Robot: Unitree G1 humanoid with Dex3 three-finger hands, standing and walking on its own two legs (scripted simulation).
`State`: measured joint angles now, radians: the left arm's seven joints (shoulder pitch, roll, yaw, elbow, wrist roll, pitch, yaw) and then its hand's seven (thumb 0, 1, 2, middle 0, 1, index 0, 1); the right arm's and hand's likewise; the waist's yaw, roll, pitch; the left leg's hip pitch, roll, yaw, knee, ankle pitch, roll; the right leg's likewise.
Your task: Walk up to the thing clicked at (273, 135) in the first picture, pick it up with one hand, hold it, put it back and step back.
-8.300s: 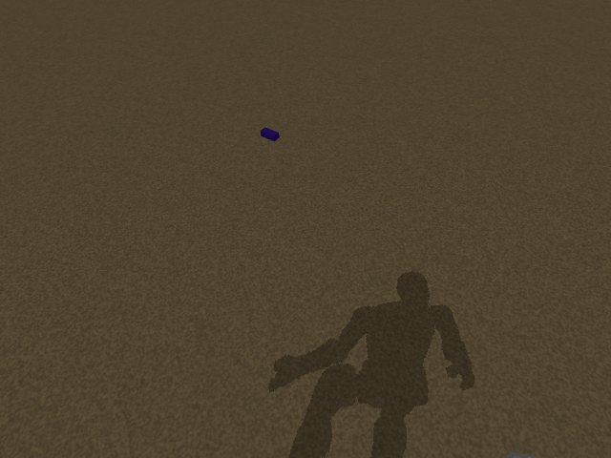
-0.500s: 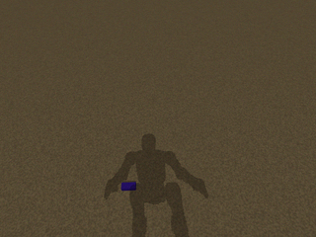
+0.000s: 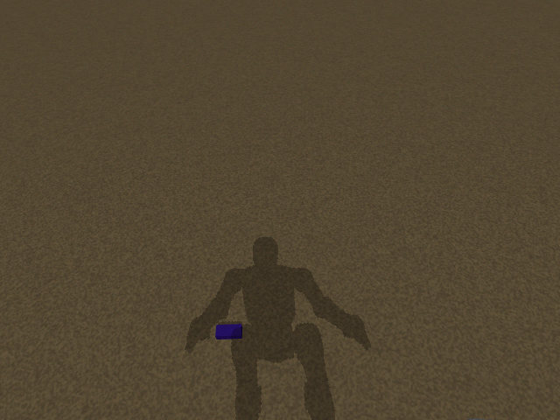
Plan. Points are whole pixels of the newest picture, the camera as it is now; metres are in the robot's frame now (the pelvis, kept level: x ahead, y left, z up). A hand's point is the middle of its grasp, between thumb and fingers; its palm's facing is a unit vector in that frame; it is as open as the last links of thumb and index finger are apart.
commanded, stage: stand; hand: left
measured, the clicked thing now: (229, 331) +0.49 +0.23 -0.77
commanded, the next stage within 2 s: walk up in 0.22 s
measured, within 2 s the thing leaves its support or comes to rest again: neither
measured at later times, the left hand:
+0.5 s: hand out of the picture +0.08 +0.24 -0.16, palm faces -0.02 -0.94 -0.34, open 7.4 cm
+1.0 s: hand (185, 417) +0.14 +0.18 -0.16, palm faces -0.04 -0.94 -0.35, open 7.4 cm
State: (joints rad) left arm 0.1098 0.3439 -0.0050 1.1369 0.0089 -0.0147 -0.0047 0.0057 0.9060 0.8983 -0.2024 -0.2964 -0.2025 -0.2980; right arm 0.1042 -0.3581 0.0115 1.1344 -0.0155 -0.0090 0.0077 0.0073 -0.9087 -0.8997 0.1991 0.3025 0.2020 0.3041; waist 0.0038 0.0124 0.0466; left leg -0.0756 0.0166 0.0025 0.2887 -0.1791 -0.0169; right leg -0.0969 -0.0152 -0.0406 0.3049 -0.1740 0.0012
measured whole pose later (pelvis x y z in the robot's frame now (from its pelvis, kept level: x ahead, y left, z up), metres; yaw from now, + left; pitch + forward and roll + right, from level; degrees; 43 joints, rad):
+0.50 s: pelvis +0.01 -0.03 -0.01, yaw +0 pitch -2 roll +0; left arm 0.18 0.37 0.07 1.01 0.04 0.03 -0.05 0.01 0.91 0.90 -0.20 -0.30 -0.20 -0.30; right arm 0.20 -0.39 -0.04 1.04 -0.03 -0.02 -0.03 0.01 -0.91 -0.90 0.20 0.30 0.20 0.30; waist 0.00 0.00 0.06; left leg -0.15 0.06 0.00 0.48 -0.29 -0.02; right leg -0.16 0.03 -0.05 0.47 -0.28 -0.05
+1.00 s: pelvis +0.04 -0.07 -0.01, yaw +0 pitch -2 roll +0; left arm 0.12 0.33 0.02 0.98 0.02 -0.01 -0.01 0.01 0.91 0.90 -0.20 -0.30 -0.20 -0.30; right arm 0.15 -0.39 -0.02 1.00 0.00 0.01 -0.01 0.01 -0.91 -0.90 0.20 0.30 0.20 0.30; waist -0.01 0.02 0.10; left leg -0.22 0.03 -0.02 0.69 -0.51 0.00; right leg -0.19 -0.02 0.00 0.51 -0.29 0.00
